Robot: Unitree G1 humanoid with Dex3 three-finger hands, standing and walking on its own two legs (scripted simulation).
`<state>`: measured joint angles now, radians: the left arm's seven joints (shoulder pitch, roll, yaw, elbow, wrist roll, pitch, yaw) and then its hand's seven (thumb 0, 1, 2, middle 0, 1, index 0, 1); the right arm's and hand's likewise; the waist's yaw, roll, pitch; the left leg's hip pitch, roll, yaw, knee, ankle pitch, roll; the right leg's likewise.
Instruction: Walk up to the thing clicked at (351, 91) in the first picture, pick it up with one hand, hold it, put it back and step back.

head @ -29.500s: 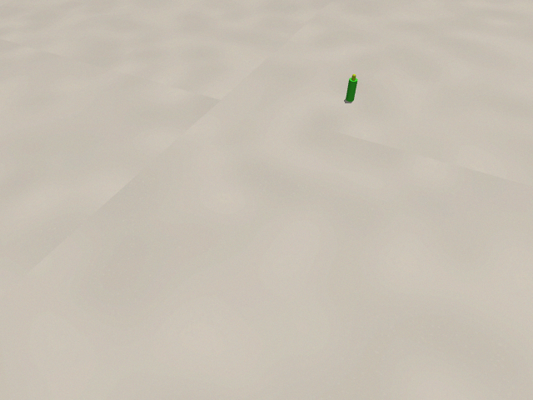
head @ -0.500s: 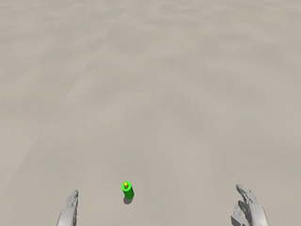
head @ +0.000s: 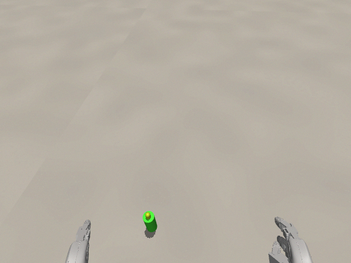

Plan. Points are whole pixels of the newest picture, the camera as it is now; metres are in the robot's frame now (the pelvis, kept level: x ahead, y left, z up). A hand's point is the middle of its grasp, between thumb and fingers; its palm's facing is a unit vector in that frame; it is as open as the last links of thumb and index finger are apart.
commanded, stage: home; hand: left
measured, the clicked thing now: (149, 220) +0.44 +0.18 -0.63
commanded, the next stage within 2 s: stand in 0.04 s
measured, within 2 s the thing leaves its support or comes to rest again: neither
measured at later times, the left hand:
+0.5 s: hand (109, 259) +0.17 +0.18 -0.06, palm faces +0.11 -0.95 -0.28, open 11.7 cm
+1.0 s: hand out of the picture +0.06 +0.25 -0.11, palm faces +0.01 -0.94 -0.34, open 7.4 cm
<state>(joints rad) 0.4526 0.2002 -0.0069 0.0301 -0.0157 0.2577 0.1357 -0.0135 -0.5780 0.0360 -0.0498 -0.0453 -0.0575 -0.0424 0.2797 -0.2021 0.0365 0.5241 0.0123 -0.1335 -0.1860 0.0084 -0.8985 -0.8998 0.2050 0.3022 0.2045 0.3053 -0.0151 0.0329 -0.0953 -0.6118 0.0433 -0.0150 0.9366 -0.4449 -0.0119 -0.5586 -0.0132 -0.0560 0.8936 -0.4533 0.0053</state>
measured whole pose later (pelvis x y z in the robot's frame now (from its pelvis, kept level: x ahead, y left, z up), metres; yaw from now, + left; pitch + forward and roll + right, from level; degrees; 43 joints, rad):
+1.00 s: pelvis +0.00 +0.01 +0.04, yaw +0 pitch -2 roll +0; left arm 0.22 0.31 0.02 0.93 0.03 0.00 0.03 0.01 0.89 0.90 -0.20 -0.30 -0.21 -0.30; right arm 0.19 -0.31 -0.03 0.99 -0.04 -0.01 -0.01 0.00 -0.90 -0.90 0.20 0.30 0.20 0.30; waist 0.02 0.00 0.05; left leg -0.27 0.00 0.01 0.57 -0.27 0.01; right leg -0.24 -0.05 -0.04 0.57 -0.30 0.02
